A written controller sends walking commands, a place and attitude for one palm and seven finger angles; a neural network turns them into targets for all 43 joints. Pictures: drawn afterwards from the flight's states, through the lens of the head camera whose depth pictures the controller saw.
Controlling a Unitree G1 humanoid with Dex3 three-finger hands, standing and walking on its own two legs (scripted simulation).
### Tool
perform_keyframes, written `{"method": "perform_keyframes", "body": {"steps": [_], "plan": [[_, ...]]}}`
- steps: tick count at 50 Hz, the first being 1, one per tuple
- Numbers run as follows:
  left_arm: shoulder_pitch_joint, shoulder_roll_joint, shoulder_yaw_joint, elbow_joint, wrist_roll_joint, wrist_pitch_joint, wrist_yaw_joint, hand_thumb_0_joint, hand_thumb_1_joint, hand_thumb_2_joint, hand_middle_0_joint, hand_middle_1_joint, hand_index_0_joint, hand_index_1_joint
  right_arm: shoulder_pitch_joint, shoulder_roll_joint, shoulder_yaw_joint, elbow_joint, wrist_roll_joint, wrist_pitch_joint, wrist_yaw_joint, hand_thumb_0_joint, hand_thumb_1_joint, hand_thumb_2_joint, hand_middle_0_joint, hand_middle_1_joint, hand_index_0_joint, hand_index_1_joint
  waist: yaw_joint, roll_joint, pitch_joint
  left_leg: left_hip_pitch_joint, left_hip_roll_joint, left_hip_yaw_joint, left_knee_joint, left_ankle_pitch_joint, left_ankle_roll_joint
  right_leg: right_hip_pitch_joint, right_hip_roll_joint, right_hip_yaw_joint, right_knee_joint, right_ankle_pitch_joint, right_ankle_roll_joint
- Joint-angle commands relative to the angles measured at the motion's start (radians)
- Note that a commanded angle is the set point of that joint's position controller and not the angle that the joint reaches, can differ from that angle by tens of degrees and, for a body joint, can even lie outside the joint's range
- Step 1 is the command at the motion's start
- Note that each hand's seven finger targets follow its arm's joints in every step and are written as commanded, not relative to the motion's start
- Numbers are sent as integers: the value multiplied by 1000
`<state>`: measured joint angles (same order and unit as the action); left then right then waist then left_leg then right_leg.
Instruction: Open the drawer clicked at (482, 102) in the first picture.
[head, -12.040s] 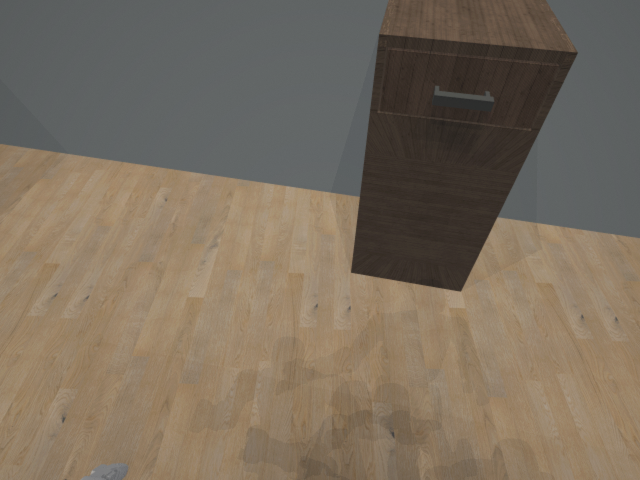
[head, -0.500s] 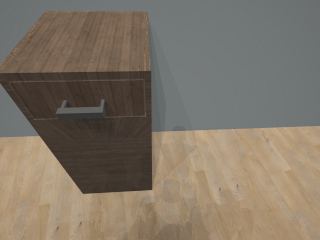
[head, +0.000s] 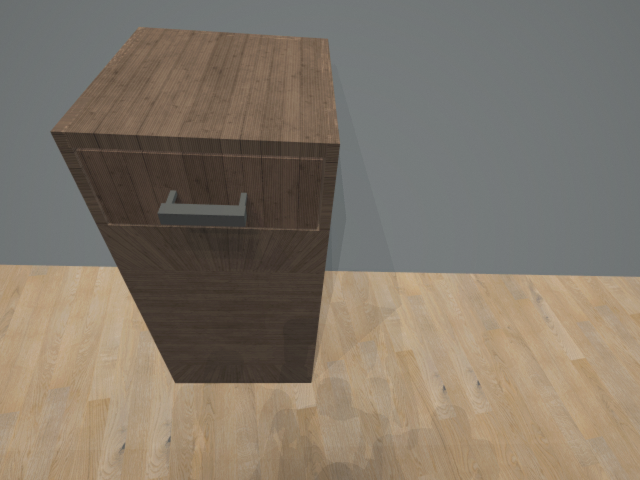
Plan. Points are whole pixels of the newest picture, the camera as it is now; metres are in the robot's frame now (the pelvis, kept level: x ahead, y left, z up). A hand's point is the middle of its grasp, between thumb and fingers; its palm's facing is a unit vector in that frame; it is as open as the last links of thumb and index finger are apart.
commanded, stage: come to a stop and stand still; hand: left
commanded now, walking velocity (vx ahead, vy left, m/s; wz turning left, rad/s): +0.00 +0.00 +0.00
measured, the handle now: (206, 206) +0.52 +0.23 +0.03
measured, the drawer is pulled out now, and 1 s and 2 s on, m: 0.00 0.00 0.00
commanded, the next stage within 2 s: look again from close up in 0.34 s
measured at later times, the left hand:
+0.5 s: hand out of the picture -0.07 +0.15 -0.18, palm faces +0.03 -0.99 -0.13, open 7.3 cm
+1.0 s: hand out of the picture -0.07 +0.13 -0.18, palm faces +0.02 -0.99 -0.11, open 7.3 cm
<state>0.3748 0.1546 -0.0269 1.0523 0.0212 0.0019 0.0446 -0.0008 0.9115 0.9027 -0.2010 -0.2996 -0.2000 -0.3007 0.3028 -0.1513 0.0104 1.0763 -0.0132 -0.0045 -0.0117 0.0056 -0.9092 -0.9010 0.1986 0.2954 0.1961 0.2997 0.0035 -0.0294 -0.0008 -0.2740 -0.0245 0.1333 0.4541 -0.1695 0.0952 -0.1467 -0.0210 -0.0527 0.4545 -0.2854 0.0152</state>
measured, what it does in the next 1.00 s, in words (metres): stands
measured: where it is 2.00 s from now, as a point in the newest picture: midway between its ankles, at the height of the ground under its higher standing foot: outside the picture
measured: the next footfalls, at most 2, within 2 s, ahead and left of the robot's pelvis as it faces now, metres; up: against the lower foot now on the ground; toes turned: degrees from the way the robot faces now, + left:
none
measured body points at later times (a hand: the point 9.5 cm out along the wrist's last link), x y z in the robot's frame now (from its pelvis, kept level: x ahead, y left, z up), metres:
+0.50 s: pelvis -0.01 +0.01 +0.00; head -0.02 +0.03 +0.45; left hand -0.07 +0.21 -0.17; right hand -0.02 -0.21 -0.15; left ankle +0.05 +0.06 -0.74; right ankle -0.03 -0.13 -0.74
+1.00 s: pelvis -0.02 +0.00 +0.00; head -0.02 +0.01 +0.45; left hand -0.07 +0.19 -0.17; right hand -0.04 -0.22 -0.15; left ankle +0.05 +0.06 -0.74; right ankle -0.03 -0.13 -0.74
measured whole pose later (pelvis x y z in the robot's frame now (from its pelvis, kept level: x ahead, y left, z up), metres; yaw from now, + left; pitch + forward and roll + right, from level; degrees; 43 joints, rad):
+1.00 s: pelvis -0.02 +0.00 +0.00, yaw -1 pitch +0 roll -1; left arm 0.42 0.10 -0.02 1.09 0.02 -0.01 0.05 0.00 0.91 0.90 -0.20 -0.30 -0.20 -0.30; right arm 0.32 -0.11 0.00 1.13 -0.01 0.00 -0.02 0.01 -0.91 -0.90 0.20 0.30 0.20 0.30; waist 0.00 -0.02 -0.01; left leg -0.31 -0.01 0.14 0.42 -0.12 0.09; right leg -0.19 -0.01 -0.05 0.43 -0.24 0.01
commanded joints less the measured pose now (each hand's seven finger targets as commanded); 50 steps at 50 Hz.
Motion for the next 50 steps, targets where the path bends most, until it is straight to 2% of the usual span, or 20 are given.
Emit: {"method": "perform_keyframes", "body": {"steps": [1,18,25,30,34,38,40,41,45,49,50], "plan": [[94,67,16,-14,-1,-14,0,0,900,900,-200,-300,-200,-300,34,-129,-29,-27,2,-14,-6,0,-900,-900,200,300,200,300,1,34,80,-3,169,-242,-211,-251,-29,-92,-64,59,-73,3,-46],[157,31,16,32,4,-15,4,0,900,900,-200,-300,-200,-300,47,-104,-33,9,4,-10,-8,0,-900,-900,200,300,200,300,2,24,83,10,174,-242,-245,-279,-31,-119,-62,57,-81,-3,-41],[168,21,18,38,5,-14,4,0,900,900,-200,-300,-200,-300,48,-99,-34,14,3,-6,-8,0,-900,-900,200,300,200,300,6,30,104,-19,176,-243,-259,-317,-33,-125,-57,55,-79,-15,-40],[169,17,19,33,4,-17,3,0,900,900,-200,-300,-200,-300,53,-91,-34,18,2,-2,-6,0,-900,-900,200,300,200,300,4,14,111,-27,167,-229,-239,-314,-38,-143,-58,70,-99,-46,-43],[167,16,20,29,4,-17,3,0,900,900,-200,-300,-200,-300,59,-87,-35,20,2,-2,-6,0,-900,-900,200,300,200,300,1,30,101,-17,166,-226,-234,-310,-40,-153,-54,71,-96,-47,-44],[163,14,19,28,4,-20,2,0,900,900,-200,-300,-200,-300,65,-79,-35,20,2,-2,-6,0,-900,-900,200,300,200,300,-1,13,101,-18,160,-217,-215,-288,-42,-160,-56,86,-112,-60,-48],[164,11,20,27,3,-22,2,0,900,900,-200,-300,-200,-300,66,-74,-33,23,2,-3,-6,0,-900,-900,200,300,200,300,-1,28,99,-17,161,-216,-212,-282,-41,-163,-59,89,-114,-56,-48],[163,13,21,26,2,-24,2,0,900,900,-200,-300,-200,-300,69,-70,-33,22,2,-4,-6,0,-900,-900,200,300,200,300,-1,12,93,-16,159,-213,-205,-270,-41,-159,-60,93,-118,-55,-50],[160,10,20,25,1,-24,1,0,900,900,-200,-300,-200,-300,71,-66,-31,27,1,-4,-7,0,-900,-900,200,300,200,300,-2,29,103,-12,158,-211,-200,-268,-43,-177,-60,95,-123,-68,-50],[153,11,20,22,0,-26,2,0,900,900,-200,-300,-200,-300,77,-61,-32,30,2,-7,-7,0,-900,-900,200,300,200,300,-5,19,92,0,158,-205,-188,-238,-44,-172,-62,100,-128,-51,-52],[152,61,19,40,22,-25,30,0,900,900,-200,-300,-200,-300,-57,-118,-37,-69,-4,2,-3,0,-900,-900,200,300,200,300,26,75,186,-88,114,-87,-1,-210,-107,-198,-81,95,-130,-36,-66]]}}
